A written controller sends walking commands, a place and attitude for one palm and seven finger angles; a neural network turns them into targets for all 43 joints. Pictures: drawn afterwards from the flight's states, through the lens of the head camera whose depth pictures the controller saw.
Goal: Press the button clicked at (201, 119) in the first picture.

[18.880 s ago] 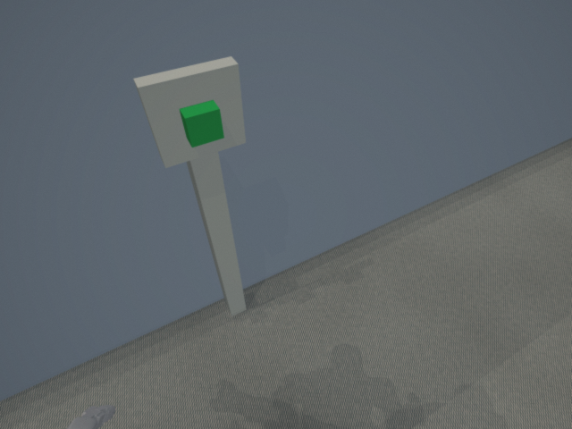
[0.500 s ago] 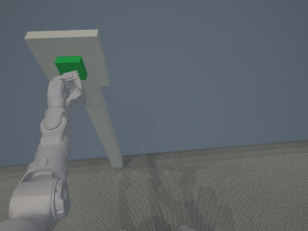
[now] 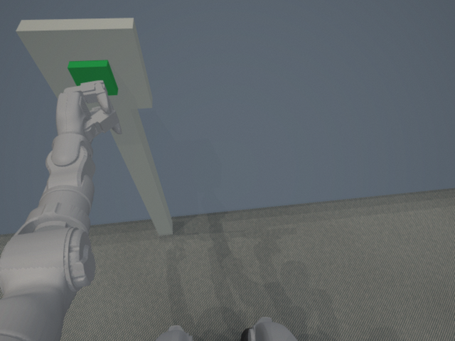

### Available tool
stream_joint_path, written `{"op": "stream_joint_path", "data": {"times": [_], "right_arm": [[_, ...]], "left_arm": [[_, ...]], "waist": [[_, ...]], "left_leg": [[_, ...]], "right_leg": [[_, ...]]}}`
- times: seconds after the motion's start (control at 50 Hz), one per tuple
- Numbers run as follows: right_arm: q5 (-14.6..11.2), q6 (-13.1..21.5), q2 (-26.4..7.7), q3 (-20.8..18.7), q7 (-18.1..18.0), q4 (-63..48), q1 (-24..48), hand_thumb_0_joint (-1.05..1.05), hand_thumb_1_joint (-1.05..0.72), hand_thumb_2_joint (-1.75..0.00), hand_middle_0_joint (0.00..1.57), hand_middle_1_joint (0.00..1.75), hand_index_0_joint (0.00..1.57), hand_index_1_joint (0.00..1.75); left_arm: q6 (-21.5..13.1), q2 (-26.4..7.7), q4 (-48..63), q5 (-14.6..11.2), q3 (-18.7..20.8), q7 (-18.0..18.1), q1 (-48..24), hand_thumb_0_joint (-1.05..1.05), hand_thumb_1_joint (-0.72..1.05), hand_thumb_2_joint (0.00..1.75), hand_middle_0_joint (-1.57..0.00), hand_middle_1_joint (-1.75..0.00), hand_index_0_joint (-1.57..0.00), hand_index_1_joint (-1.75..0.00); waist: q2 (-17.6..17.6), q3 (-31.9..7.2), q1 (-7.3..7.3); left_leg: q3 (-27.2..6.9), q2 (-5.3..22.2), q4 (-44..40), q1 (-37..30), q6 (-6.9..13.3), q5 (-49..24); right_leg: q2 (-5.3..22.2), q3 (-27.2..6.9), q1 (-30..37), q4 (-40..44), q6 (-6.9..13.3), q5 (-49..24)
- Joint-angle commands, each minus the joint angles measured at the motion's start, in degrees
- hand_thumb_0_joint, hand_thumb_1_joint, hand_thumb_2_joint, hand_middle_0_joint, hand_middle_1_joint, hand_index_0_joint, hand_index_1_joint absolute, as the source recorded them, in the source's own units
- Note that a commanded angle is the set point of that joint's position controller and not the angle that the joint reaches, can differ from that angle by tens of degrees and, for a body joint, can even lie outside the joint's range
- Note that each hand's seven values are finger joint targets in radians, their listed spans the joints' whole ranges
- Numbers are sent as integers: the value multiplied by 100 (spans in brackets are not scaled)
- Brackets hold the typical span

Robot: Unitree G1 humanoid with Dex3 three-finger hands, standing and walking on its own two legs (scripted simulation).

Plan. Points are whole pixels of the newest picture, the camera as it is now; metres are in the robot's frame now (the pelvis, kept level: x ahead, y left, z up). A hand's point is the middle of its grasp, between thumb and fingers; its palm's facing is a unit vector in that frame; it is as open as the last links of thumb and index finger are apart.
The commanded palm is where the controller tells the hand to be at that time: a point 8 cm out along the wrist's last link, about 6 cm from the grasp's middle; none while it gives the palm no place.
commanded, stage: hold the button down briefly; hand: left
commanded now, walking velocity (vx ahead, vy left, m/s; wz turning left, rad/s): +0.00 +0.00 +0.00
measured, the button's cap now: (95, 75) +0.54 +0.21 +0.14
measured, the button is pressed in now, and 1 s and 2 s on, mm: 13 0 0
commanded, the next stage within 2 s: pull the fist back off the button in 0.14 s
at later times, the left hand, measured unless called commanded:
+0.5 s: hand (112, 115) +0.48 +0.18 +0.10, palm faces +0.12 -0.99 +0.00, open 3.6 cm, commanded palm +0.46 +0.22 +0.11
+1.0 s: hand (118, 139) +0.43 +0.16 +0.10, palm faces +0.10 -0.99 +0.00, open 3.2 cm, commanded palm +0.39 +0.22 +0.11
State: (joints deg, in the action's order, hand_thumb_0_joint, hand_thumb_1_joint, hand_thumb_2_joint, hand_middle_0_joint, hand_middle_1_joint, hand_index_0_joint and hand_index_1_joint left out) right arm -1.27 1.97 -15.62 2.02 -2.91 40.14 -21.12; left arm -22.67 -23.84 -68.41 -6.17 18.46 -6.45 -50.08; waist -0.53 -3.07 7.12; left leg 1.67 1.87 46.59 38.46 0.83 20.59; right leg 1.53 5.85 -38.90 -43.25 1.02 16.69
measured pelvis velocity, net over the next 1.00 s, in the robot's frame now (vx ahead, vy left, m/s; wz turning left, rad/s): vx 0.04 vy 0.00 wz -0.03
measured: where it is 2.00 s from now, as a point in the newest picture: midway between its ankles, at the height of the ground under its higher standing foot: outside the picture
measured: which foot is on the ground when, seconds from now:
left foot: down 0.00-1.00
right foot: down 0.00-1.00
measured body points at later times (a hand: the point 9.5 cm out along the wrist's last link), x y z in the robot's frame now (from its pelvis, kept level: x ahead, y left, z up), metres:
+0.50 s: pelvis +0.00 +0.00 +0.00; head +0.08 +0.00 +0.44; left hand +0.47 +0.23 +0.11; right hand +0.02 -0.27 -0.12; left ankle +0.02 +0.11 -0.70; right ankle +0.04 -0.11 -0.70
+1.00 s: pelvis +0.04 +0.00 +0.01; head +0.08 -0.01 +0.46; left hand +0.42 +0.22 +0.10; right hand +0.15 -0.25 -0.09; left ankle +0.02 +0.11 -0.70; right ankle +0.04 -0.11 -0.70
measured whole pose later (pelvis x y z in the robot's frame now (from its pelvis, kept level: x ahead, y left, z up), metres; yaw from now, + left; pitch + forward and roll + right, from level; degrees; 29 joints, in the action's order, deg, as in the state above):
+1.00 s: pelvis +0.04 +0.00 +0.01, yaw -2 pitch +8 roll -1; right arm -2.3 0.7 -13.8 0.8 -1.6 33.9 -16.5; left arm -15.0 -12.6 -33.5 -9.3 14.3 -4.1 -21.6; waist -1.5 -4.3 2.0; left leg 3.6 2.3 40.8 26.9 0.4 22.1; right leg 0.6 3.8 -29.2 -39.4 1.0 18.6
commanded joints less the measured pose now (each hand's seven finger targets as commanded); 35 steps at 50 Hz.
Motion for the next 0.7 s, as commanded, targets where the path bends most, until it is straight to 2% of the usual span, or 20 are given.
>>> {"op": "stream_joint_path", "data": {"times": [0.0,0.04,0.08,0.12,0.14,0.18,0.24,0.26,0.3,0.36,0.38,0.4,0.46,0.48,0.52,0.54,0.62,0.64,0.66,0.68], "right_arm": [[28,207,-995,-319,-70,-425,-596,0,-90,-90,20,30,20,30],[30,217,-1014,-312,-70,-412,-641,0,-90,-90,20,30,20,30],[36,246,-1000,-310,-53,-410,-633,0,-90,-90,20,30,20,30],[55,265,-1032,-323,-43,-401,-677,0,-90,-90,20,30,20,30],[57,263,-1041,-320,-47,-398,-688,0,-90,-90,20,30,20,30],[54,272,-1025,-316,-41,-410,-673,0,-90,-90,20,30,20,30],[68,268,-1051,-319,-34,-402,-714,0,-90,-90,20,30,20,30],[63,266,-1035,-317,-26,-415,-692,0,-90,-90,20,30,20,30],[72,263,-1028,-325,-14,-442,-696,0,-90,-90,20,30,20,30],[80,244,-987,-360,25,-472,-692,0,-90,-90,20,30,20,30],[79,226,-979,-381,41,-486,-690,0,-90,-90,20,30,20,30],[83,211,-967,-389,55,-538,-665,0,-90,-90,20,30,20,30],[36,142,-926,-398,61,-590,-574,0,-90,-90,20,30,20,30],[20,130,-912,-390,59,-629,-522,0,-90,-90,20,30,20,30],[-3,118,-879,-388,52,-648,-455,0,-90,-90,20,30,20,30],[-10,101,-889,-404,40,-656,-433,0,-90,-90,20,30,20,30],[-32,93,-806,-418,63,-805,-306,0,-90,-90,20,30,20,30],[-45,85,-797,-423,66,-849,-264,0,-90,-90,20,30,20,30],[-51,77,-801,-422,66,-872,-239,0,-90,-90,20,30,20,30],[-67,75,-767,-422,68,-914,-166,0,-90,-90,20,30,20,30]], "left_arm": [[-280,-1299,1401,-87,14,130,-3782,0,90,90,-130,-150,-130,-150],[-274,-1374,1306,-70,45,129,-3777,0,90,90,-130,-150,-130,-150],[-283,-1163,1407,-86,-136,117,-3898,0,90,90,-130,-150,-130,-150],[-314,-1316,1446,-77,-18,126,-3922,0,90,90,-130,-150,-130,-150],[-309,-1478,1339,-49,103,134,-3851,0,90,90,-130,-150,-130,-150],[-332,-1360,1364,-16,-39,110,-3888,0,90,90,-130,-150,-130,-150],[-344,-1509,1340,-31,114,116,-3849,0,90,90,-130,-150,-130,-150],[-320,-1411,1278,-31,36,92,-3756,0,90,90,-130,-150,-130,-150],[-335,-1386,1367,-49,68,57,-3696,0,90,90,-130,-150,-130,-150],[-342,-1153,1573,-82,-6,32,-3476,0,90,90,-130,-150,-130,-150],[-352,-1182,1608,-99,91,29,-3264,0,90,90,-130,-150,-130,-150],[-369,-1116,1712,-126,87,15,-3089,0,90,90,-130,-150,-130,-150],[-321,-1069,1812,-163,128,-13,-2636,0,90,90,-130,-150,-130,-150],[-293,-933,1885,-175,9,-23,-2610,0,90,90,-130,-150,-130,-150],[-254,-808,1972,-182,-58,-23,-2479,0,90,90,-130,-150,-130,-150],[-224,-939,1949,-181,81,-7,-2284,0,90,90,-130,-150,-130,-150],[-192,-581,2502,-247,-84,-30,-1701,0,90,90,-130,-150,-130,-150],[-152,-574,2609,-287,-49,-29,-1466,0,90,90,-130,-150,-130,-150],[-133,-579,2799,-292,-67,-25,-1408,0,90,90,-130,-150,-130,-150],[-96,-418,2924,-315,-170,-29,-1281,0,90,90,-130,-150,-130,-150]], "waist": [[-414,-2089,487],[-416,-2096,482],[-551,-2058,526],[-524,-2281,521],[-468,-2232,472],[-474,-2149,519],[-503,-2228,475],[-533,-2168,479],[-466,-2230,431],[-640,-2399,347],[-576,-2422,240],[-602,-2527,197],[-334,-2309,92],[-251,-2181,132],[-351,-2035,101],[-296,-2008,35],[-371,-2297,-118],[-365,-2283,-188],[-285,-2292,-190],[-281,-2201,-214]], "left_leg": [[-422,-132,-799,-997,71,230],[-456,-123,-798,-988,58,233],[-460,-124,-801,-1061,56,302],[-462,-126,-760,-1123,67,212],[-452,-126,-761,-1010,64,275],[-436,-127,-760,-969,73,300],[-447,-117,-736,-991,68,199],[-425,-123,-736,-958,69,255],[-445,-127,-742,-972,70,178],[-430,-110,-721,-1277,47,-224],[-427,-107,-721,-1293,40,-303],[-392,-118,-703,-1354,47,-471],[-323,-112,-754,-1211,54,-530],[-305,-115,-780,-1152,70,-422],[-272,-121,-815,-1186,71,-421],[-264,-120,-814,-1164,70,-415],[-228,-130,-821,-1509,53,-969],[-200,-130,-824,-1493,45,-1038],[-219,-122,-838,-1535,43,-1144],[-201,-125,-858,-1537,38,-1174]], "right_leg": [[-225,-521,662,659,-40,135],[-227,-505,624,639,-33,148],[-228,-504,506,653,-37,198],[-232,-514,578,639,-37,142],[-229,-514,621,639,-33,193],[-232,-525,608,651,-36,209],[-238,-516,615,622,-25,145],[-237,-529,604,643,-30,184],[-239,-497,691,605,-9,123],[-248,-454,685,577,5,-148],[-257,-444,766,569,16,-191],[-266,-447,879,553,27,-324],[-273,-436,1084,594,18,-473],[-272,-444,1082,632,3,-407],[-264,-441,1074,651,12,-426],[-260,-443,1105,657,19,-425],[-267,-414,1379,578,50,-954],[-266,-415,1462,587,49,-1050],[-267,-401,1514,572,53,-1150],[-269,-392,1542,580,55,-1195]]}}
